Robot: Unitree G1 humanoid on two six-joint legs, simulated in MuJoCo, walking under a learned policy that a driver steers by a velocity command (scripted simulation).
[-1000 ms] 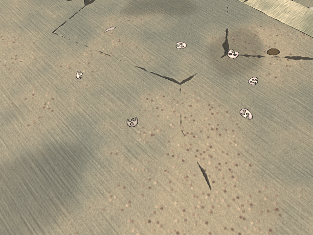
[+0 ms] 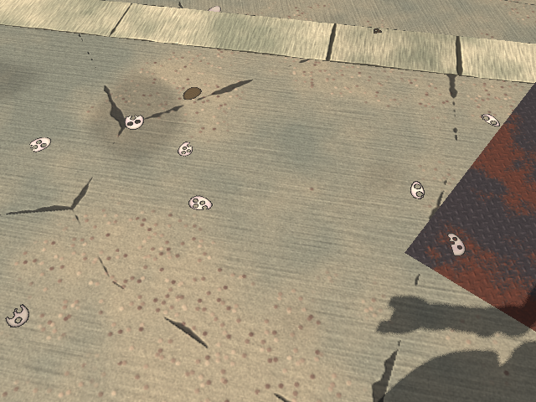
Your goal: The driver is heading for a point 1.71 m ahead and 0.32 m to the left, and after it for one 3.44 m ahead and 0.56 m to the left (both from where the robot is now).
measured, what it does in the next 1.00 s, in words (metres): steps on the spot, turning left: left foot, then right foot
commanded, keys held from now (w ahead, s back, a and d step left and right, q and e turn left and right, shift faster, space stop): no key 0.12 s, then q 0.58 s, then w+q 0.26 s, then w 0.04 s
